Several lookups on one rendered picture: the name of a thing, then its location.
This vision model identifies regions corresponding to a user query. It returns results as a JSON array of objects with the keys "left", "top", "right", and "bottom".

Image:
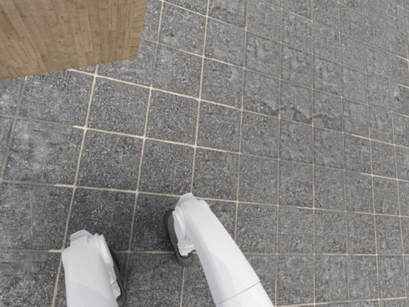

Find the cupboard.
[{"left": 0, "top": 0, "right": 148, "bottom": 81}]

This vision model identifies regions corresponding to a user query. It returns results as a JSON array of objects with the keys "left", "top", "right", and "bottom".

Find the left robot foot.
[{"left": 108, "top": 246, "right": 127, "bottom": 307}]

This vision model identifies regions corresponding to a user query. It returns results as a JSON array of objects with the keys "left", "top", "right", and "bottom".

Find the right robot thigh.
[{"left": 172, "top": 198, "right": 274, "bottom": 307}]

